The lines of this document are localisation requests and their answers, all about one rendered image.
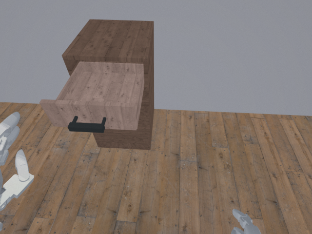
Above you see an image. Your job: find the cabinet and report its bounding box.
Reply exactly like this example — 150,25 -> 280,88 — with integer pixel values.
62,19 -> 154,150

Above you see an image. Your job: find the drawer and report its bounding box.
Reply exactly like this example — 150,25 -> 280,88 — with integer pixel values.
39,61 -> 144,130

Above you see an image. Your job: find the left robot hand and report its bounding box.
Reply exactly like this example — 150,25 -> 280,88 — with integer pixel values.
0,112 -> 34,211

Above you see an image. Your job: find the handle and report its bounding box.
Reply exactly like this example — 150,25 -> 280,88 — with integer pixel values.
68,116 -> 106,133

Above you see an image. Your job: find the right robot hand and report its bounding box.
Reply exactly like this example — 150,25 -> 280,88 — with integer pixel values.
231,209 -> 261,234

